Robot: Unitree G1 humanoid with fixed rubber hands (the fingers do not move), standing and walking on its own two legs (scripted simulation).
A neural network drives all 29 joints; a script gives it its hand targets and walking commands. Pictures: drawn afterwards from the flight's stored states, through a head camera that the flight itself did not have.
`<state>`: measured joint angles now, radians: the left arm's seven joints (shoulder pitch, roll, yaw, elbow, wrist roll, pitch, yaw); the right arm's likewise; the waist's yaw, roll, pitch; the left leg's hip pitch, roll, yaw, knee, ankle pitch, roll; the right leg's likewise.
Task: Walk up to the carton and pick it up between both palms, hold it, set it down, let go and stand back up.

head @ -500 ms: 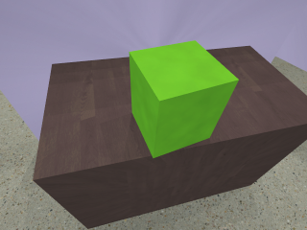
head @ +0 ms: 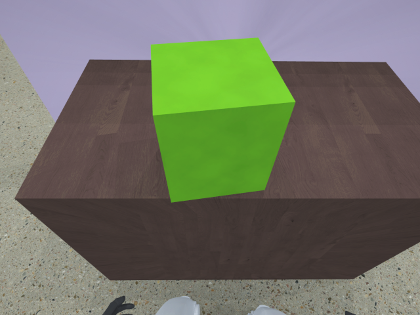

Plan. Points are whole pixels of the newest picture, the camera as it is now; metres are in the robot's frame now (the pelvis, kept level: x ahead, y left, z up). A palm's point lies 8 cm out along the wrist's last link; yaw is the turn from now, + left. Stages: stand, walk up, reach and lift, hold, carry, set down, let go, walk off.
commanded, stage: walk up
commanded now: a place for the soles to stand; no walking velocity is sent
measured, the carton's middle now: (212, 123) +0.47 +0.02 +0.10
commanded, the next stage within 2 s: none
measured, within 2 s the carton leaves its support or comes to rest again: neither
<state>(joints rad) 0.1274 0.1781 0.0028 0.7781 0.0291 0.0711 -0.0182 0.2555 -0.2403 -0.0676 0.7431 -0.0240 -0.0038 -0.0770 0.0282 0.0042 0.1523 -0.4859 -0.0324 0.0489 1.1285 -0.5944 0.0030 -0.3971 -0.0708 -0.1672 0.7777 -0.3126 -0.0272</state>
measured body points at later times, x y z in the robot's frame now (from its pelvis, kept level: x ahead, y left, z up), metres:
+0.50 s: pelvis +0.00 -0.07 +0.02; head +0.00 -0.08 +0.47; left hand +0.02 +0.17 -0.12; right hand +0.12 -0.29 -0.12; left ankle +0.02 +0.05 -0.70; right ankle +0.04 -0.21 -0.70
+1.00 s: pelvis +0.02 -0.07 +0.02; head +0.03 -0.05 +0.47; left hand +0.03 +0.19 -0.13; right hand +0.15 -0.30 -0.11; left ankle +0.02 +0.05 -0.70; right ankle +0.04 -0.21 -0.70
